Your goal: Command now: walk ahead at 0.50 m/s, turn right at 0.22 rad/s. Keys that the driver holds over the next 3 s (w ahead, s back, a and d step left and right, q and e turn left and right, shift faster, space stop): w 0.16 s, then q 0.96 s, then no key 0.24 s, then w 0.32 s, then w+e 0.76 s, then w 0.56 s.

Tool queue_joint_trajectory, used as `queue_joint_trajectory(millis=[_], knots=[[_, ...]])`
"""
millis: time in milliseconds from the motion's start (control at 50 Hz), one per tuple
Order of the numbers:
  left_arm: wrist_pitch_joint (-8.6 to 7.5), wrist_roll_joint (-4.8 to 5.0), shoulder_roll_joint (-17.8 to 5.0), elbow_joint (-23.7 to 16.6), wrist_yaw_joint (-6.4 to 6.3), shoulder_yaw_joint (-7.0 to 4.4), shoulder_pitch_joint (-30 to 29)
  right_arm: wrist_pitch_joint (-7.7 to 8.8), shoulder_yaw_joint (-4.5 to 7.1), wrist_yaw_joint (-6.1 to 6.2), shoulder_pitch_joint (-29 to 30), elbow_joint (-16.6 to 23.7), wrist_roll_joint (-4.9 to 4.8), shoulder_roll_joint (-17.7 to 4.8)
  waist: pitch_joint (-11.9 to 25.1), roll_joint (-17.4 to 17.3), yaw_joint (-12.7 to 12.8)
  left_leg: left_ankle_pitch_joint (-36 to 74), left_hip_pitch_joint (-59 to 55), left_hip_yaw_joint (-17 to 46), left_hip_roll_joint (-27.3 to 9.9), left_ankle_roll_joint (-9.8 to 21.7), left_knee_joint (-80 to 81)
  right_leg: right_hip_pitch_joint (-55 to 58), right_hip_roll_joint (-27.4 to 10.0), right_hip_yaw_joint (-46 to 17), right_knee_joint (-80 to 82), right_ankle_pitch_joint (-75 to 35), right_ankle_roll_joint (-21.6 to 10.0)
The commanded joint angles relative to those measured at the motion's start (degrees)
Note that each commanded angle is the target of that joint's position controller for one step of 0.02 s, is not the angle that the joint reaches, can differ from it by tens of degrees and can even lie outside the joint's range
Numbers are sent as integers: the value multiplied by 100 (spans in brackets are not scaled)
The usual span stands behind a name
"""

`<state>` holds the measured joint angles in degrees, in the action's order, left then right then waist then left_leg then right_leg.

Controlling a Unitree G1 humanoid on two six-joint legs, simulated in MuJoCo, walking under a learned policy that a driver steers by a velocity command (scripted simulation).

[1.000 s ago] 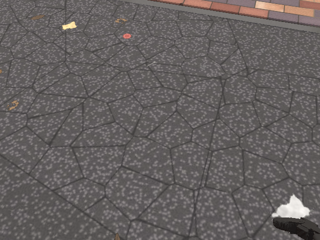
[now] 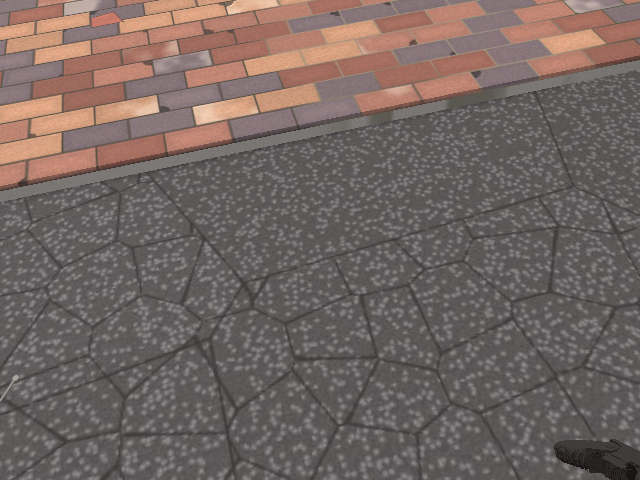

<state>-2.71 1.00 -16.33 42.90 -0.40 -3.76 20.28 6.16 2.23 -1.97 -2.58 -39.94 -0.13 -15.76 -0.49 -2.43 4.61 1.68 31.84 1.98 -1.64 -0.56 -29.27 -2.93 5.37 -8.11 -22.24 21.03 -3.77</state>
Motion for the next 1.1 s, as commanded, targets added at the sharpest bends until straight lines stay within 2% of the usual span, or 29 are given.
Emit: queue_joint_trajectory(millis=[20,40,60,80,100,120,140,180,240,280,400,460,480,500,520,540,560,580,640,740,800,880,900,920,940,960,1000,1020,1100], knots=[[15,-4,-927,-176,-30,-245,110,154,249,-8,92,429,-9,-735,9,955,-294,-495,-557,-186,131,323,289,135,-1601,-981,-130,-3168,-670],[24,-21,-810,-211,-25,-198,36,173,345,19,-544,261,30,-909,449,860,-612,-308,-1518,-218,130,515,351,27,-1296,-737,-900,-3896,-524],[21,-96,-610,-352,-29,-98,-30,184,420,48,-1485,154,114,-1199,1306,455,-1020,-74,-3076,628,-679,919,101,-753,-952,-424,-2377,-3204,-303],[-62,17,-198,-376,-26,20,783,121,558,27,-2130,-74,138,-1622,2096,-1238,-824,-1293,-5150,3147,-1860,1865,501,-2925,-29,107,-4519,-396,183],[-125,48,-521,-333,-10,2,648,95,429,-18,-2229,-130,-39,-1126,1921,-1213,-951,-2542,-5230,4188,-2025,1849,1178,-3819,-104,-275,-5116,1173,200],[-144,114,-853,-428,15,-93,30,57,339,14,-1877,-95,-82,-842,1015,-609,-1007,-2915,-4524,3439,-1881,1592,1259,-4234,-419,-224,-5381,759,179],[-160,70,-818,-538,17,-68,-384,5,290,39,-1522,-19,-20,-763,562,-140,-891,-2544,-3757,2778,-1659,1443,1356,-4157,-699,57,-5212,301,165],[-166,-74,-686,-609,23,-94,-614,-4,191,40,-1123,11,86,-578,15,-127,-584,-1038,-2613,2008,-1248,1391,1625,-3716,-1023,213,-4501,-220,226],[-126,-171,-381,-568,-19,-29,-369,20,186,54,-1020,-73,48,-647,203,-218,-311,2144,-2139,1151,-994,1493,1509,-3062,-976,469,-3666,-167,510],[-138,-200,-210,-618,-38,45,-584,-45,263,131,-1015,-152,11,-881,327,-212,-332,2901,-2034,725,-832,1443,1409,-2783,-854,590,-2811,-657,639],[-80,-119,-364,-810,-14,0,-1506,-378,368,282,-1461,-326,-154,-1069,458,-365,-650,1798,-2189,919,-687,1113,909,-2263,-417,471,-1174,-1852,668],[-150,-139,-555,-761,18,-111,-1260,-486,371,354,-1226,-197,-165,-1002,490,-426,-388,805,-2170,1391,-620,875,345,-1640,-408,401,-342,-2101,472],[-191,-194,-682,-726,-4,-161,-1070,-492,336,358,-1207,-135,-146,-853,595,-297,-300,351,-1947,1350,-351,662,-75,-1059,-641,356,26,-2748,295],[-195,-307,-1054,-758,-78,-242,-702,-462,233,347,-1206,43,-24,-524,1133,421,-236,-902,-1278,1026,80,376,-1227,76,-1695,-443,-202,-4472,-121],[-84,-367,-1136,-827,-125,-237,-632,-427,133,322,-2140,-15,49,-192,1665,1735,-575,-4363,-40,509,724,44,-2660,1254,-3047,-1694,-540,-6277,-1060],[9,-243,-934,-765,-90,-222,-533,-463,219,305,-2359,-76,-58,-696,1962,1777,-501,-4390,301,472,439,-127,-3553,1088,-3276,-2293,-254,-5177,-1416],[54,-185,-645,-827,-96,-149,-736,-563,340,335,-1990,-94,-114,-1018,1485,1182,-417,-3954,551,419,239,-259,-4012,756,-2848,-1759,-123,-4070,-1227],[94,-181,-541,-827,-105,-107,-1024,-683,377,379,-1710,-65,-121,-1023,1127,923,-445,-3547,675,324,114,-354,-4117,297,-2520,-1245,19,-3322,-1027],[160,-262,-618,-809,-121,-117,-1560,-951,368,431,-1625,45,-95,-776,550,1075,-647,-2798,23,77,-13,-510,-3926,-1098,-2038,-231,530,-2463,-900],[189,-212,-738,-692,-189,-197,-1620,-942,267,329,-1200,370,-46,-511,699,1095,-516,-2319,-561,-149,-195,-390,-2501,-1061,-2165,388,610,-2456,-1006],[237,-155,-914,-604,-161,-263,-1555,-945,292,221,-1085,497,-54,-638,755,1141,-462,-2216,-955,-327,-173,-224,-1832,-941,-2333,496,529,-2345,-970],[305,20,-858,-411,-136,-275,-1465,-961,408,151,-1514,387,-17,-766,666,902,-707,-1386,-2044,-565,143,274,-135,-1264,-2129,946,-274,-1427,-309],[332,-36,-612,-302,-109,-229,-1194,-953,507,204,-1641,395,6,-1083,447,6,-646,-532,-2499,338,-328,596,606,-1970,-1695,1459,-1299,-570,224],[337,-321,-328,-511,-65,-131,-1112,-949,601,316,-1528,624,-2,-1700,271,-1802,-377,1188,-3018,2390,-1792,1419,795,-3579,-806,1812,-3111,1653,850],[296,-252,-603,-721,-133,-221,-1843,-823,587,249,-1601,730,249,-1718,492,-1362,-920,649,-2353,2882,-2073,2071,1166,-3804,-530,773,-4029,1799,790],[308,-115,-738,-712,-178,-278,-1957,-704,545,219,-1364,719,286,-1577,328,-855,-777,64,-2202,2421,-1723,1822,1231,-3813,-640,526,-4366,1242,669],[370,-158,-755,-451,-270,-336,-1600,-644,435,274,-778,787,40,-1173,305,-513,-473,-275,-2150,1825,-1244,1265,1104,-3760,-743,420,-4319,363,646],[374,-198,-747,-424,-278,-347,-1481,-655,393,313,-647,826,-1,-1098,363,-570,-391,-1,-2037,1672,-1114,1228,1057,-3558,-685,441,-4428,95,704],[298,-114,-557,-442,-223,-286,-1505,-689,360,408,-849,839,7,-1018,576,-493,-448,322,-2431,1639,-918,1251,911,-3411,-527,397,-3824,-299,822]])
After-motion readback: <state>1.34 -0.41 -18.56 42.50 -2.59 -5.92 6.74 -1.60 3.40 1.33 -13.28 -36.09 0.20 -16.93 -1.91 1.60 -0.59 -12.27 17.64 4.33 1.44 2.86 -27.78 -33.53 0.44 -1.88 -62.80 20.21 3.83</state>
